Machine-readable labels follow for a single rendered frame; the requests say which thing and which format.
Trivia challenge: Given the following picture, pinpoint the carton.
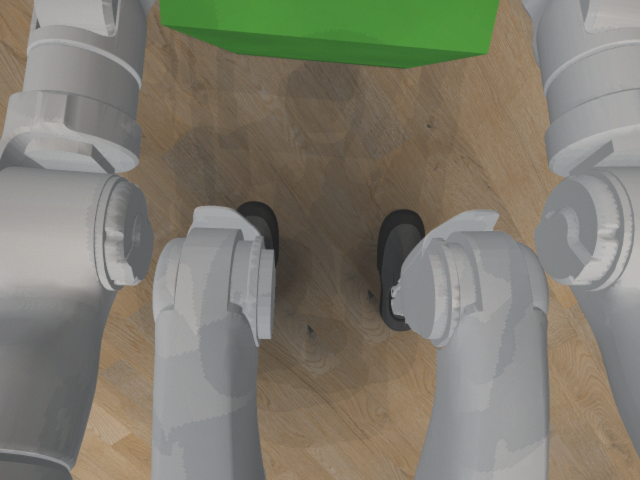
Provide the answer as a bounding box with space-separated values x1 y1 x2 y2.
159 0 500 69

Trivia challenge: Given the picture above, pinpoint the left robot upper arm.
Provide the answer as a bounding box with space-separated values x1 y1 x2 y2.
0 166 154 480

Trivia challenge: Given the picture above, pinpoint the right robot upper arm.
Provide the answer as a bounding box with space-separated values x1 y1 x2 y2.
534 166 640 459

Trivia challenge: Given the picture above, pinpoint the left robot forearm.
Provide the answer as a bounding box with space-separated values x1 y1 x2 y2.
0 0 156 174

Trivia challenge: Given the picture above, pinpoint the right robot forearm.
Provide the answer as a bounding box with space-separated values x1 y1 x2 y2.
521 0 640 178

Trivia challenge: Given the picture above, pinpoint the right robot foot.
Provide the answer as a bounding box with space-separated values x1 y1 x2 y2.
377 209 425 331

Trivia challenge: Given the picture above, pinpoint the right robot shin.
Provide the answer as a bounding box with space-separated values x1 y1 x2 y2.
391 209 549 335

